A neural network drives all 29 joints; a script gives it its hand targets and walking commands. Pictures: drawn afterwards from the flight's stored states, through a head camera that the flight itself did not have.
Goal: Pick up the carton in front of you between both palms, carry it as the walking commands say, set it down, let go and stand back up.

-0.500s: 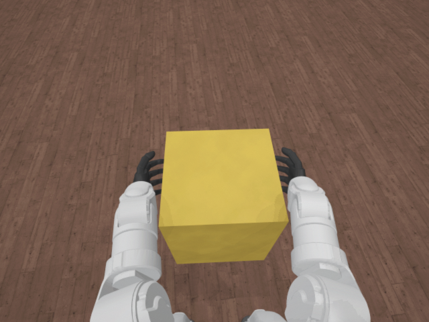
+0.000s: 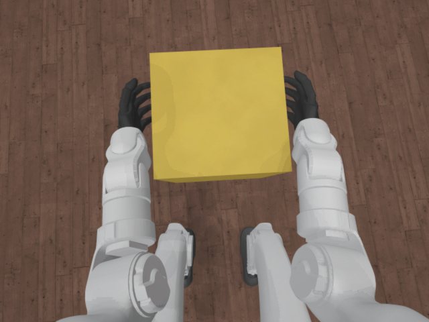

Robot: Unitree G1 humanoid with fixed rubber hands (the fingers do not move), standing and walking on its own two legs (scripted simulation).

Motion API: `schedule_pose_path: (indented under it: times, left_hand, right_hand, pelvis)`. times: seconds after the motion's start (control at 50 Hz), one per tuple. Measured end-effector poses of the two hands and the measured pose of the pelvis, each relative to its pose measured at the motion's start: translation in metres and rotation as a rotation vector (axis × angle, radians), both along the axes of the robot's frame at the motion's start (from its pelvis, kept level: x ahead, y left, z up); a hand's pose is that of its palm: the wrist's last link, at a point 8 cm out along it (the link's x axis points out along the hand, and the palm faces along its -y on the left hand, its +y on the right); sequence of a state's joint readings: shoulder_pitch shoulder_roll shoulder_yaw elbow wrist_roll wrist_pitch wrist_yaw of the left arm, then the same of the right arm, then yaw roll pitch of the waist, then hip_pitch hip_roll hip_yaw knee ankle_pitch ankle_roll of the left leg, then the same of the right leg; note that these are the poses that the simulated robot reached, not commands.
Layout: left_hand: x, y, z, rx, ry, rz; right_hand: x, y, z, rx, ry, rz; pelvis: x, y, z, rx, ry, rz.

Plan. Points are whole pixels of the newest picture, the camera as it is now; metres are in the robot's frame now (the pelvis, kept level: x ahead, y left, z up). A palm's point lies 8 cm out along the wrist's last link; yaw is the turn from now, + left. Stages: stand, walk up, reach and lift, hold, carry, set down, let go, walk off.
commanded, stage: set down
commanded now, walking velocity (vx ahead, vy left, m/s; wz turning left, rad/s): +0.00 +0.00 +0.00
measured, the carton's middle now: (217, 129) +0.46 +0.01 -0.14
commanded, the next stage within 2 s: none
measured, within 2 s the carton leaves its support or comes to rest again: rests again in 1.62 s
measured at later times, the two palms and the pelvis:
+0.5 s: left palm (151, 136) +0.47 +0.17 -0.23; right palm (277, 128) +0.49 -0.13 -0.23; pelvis -0.01 +0.00 -0.13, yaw +0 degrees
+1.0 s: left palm (163, 141) +0.49 +0.17 -0.39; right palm (263, 134) +0.52 -0.13 -0.39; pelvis -0.03 +0.00 -0.23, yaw +1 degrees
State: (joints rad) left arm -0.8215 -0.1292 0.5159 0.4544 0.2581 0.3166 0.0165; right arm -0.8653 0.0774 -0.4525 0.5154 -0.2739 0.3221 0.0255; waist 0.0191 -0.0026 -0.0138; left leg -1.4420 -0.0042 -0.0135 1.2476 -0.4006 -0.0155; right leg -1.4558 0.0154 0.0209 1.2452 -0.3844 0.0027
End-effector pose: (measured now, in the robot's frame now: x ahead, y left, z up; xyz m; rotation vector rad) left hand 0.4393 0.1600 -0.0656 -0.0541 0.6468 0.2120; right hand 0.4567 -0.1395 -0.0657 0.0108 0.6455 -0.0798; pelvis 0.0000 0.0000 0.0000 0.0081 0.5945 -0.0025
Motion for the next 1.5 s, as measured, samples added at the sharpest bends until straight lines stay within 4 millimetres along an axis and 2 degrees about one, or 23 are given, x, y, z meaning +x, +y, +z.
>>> schedule_pose_path:
  times: [0.08, 0.18, 0.38, 0.52, 0.76, 1.0, 1.06, 1.14, 1.3, 1.5]
  left_hand:
    - [0.005, -0.001, -0.017, 0.013, 0.039, -0.013]
    - [0.009, 0.0, -0.048, 0.03, 0.06, -0.02]
    - [0.023, 0.006, -0.123, 0.029, 0.035, -0.007]
    - [0.029, 0.007, -0.168, 0.024, 0.039, 0.001]
    - [0.039, 0.008, -0.237, 0.032, 0.064, -0.003]
    - [0.054, 0.011, -0.321, 0.04, 0.089, -0.018]
    - [0.065, 0.013, -0.328, 0.056, 0.09, -0.038]
    - [0.072, 0.014, -0.333, 0.051, 0.075, -0.023]
    - [0.067, 0.01, -0.344, 0.038, 0.102, -0.043]
    - [0.062, 0.014, -0.352, 0.035, 0.112, -0.057]
  right_hand:
    - [0.004, -0.001, -0.019, -0.002, 0.038, 0.0]
    - [0.007, 0.0, -0.054, 0.0, 0.057, 0.005]
    - [0.024, 0.006, -0.127, -0.001, 0.033, 0.015]
    - [0.032, 0.008, -0.171, -0.005, 0.037, 0.021]
    - [0.046, 0.009, -0.238, -0.029, 0.059, 0.043]
    - [0.063, 0.011, -0.321, -0.048, 0.08, 0.068]
    - [0.066, 0.012, -0.338, -0.047, 0.082, 0.07]
    - [0.073, 0.013, -0.345, -0.042, 0.069, 0.07]
    - [0.07, 0.008, -0.351, -0.046, 0.098, 0.074]
    - [0.066, 0.01, -0.362, -0.051, 0.106, 0.093]
  pelvis:
    - [0.006, -0.002, -0.013, 0.003, 0.066, 0.0]
    - [0.008, -0.003, -0.033, 0.006, 0.146, 0.002]
    - [-0.003, -0.006, -0.094, 0.006, 0.243, 0.004]
    - [-0.014, -0.004, -0.132, 0.007, 0.252, 0.002]
    - [-0.031, 0.001, -0.184, 0.01, 0.228, -0.001]
    - [-0.034, 0.002, -0.233, 0.013, 0.178, 0.002]
    - [-0.031, 0.002, -0.243, 0.013, 0.167, 0.006]
    - [-0.026, 0.001, -0.252, 0.015, 0.153, 0.008]
    - [-0.021, -0.002, -0.26, 0.017, 0.151, 0.01]
    - [-0.029, -0.004, -0.267, 0.018, 0.106, 0.01]
